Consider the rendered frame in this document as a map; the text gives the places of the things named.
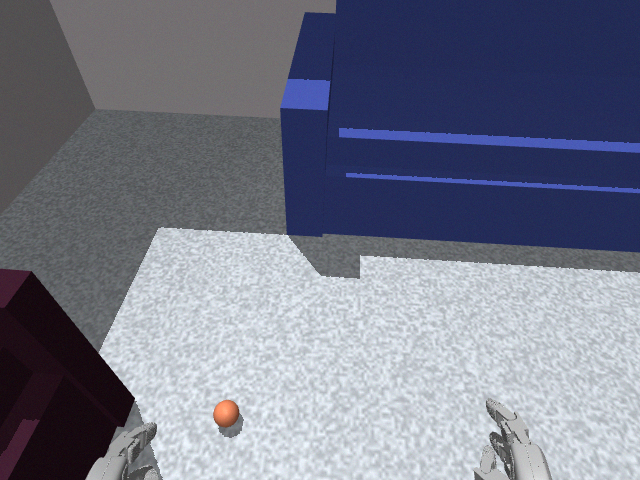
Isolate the left robot hand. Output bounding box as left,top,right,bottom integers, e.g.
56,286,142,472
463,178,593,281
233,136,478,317
85,422,159,480

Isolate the sofa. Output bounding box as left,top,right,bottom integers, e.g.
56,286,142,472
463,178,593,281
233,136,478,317
280,0,640,252

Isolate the ball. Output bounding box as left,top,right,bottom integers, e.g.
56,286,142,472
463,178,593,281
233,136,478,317
213,400,239,427

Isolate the right robot hand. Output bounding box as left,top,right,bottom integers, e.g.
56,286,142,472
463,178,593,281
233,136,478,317
474,398,552,480

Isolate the armchair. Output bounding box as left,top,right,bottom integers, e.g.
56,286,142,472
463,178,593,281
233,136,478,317
0,269,135,480

